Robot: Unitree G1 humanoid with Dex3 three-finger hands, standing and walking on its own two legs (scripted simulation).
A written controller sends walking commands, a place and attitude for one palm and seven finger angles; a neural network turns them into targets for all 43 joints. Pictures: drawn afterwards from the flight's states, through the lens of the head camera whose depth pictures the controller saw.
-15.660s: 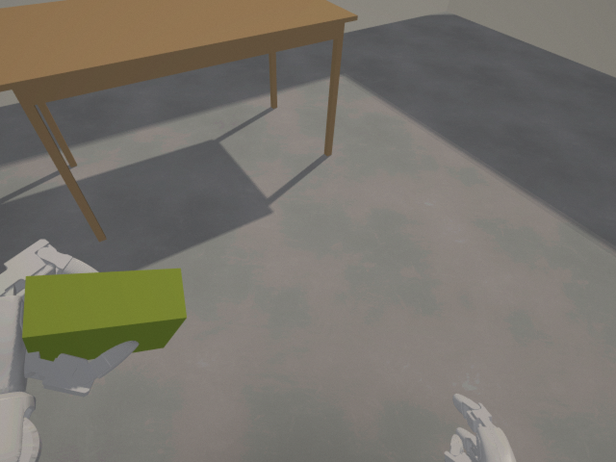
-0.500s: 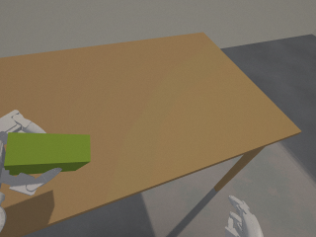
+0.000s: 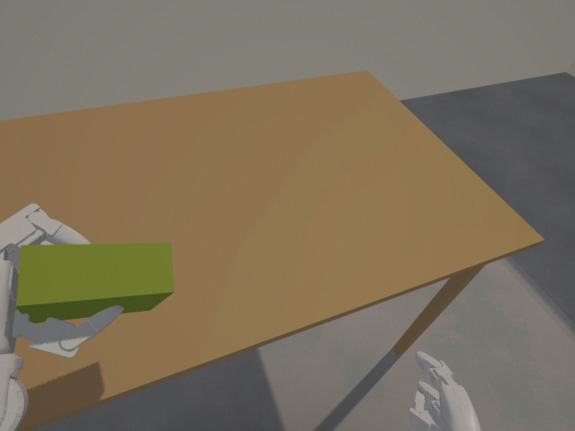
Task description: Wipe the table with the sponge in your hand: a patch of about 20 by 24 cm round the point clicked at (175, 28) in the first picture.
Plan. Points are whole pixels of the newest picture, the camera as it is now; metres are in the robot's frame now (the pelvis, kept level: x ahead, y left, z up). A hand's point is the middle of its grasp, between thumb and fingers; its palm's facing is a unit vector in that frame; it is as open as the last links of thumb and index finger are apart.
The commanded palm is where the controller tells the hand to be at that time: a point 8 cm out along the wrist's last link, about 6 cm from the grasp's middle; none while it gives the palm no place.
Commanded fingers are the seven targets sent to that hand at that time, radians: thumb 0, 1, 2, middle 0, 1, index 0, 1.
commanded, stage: look again from close up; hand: left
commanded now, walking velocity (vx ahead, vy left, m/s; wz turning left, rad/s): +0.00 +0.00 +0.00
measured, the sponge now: (120, 282) +0.23 +0.21 +0.14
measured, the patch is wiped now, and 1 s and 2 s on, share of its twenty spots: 0.00 0.00 0.00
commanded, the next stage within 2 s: come to a stop and stand still in 0.32 s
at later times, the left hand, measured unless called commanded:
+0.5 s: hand (91, 279) +0.22 +0.23 +0.15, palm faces +0.35 -0.86 -0.38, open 9.5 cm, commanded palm +0.17 +0.27 +0.17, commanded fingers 0.00 0.10 1.30 -1.20 -1.60 -1.20 -1.60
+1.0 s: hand (84, 292) +0.22 +0.24 +0.14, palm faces +0.28 -0.87 -0.40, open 9.5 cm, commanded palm +0.17 +0.29 +0.17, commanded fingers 0.00 0.10 1.30 -1.20 -1.60 -1.20 -1.60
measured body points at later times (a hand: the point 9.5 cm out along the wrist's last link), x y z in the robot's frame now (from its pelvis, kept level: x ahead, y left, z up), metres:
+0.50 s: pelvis +0.01 -0.01 +0.00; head +0.02 +0.00 +0.45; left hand +0.20 +0.28 +0.17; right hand +0.18 -0.24 -0.07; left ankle +0.03 +0.06 -0.74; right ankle +0.01 -0.11 -0.74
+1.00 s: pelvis +0.01 +0.01 +0.00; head +0.02 +0.03 +0.45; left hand +0.19 +0.29 +0.16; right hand +0.17 -0.22 -0.08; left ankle +0.03 +0.06 -0.74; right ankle +0.01 -0.11 -0.74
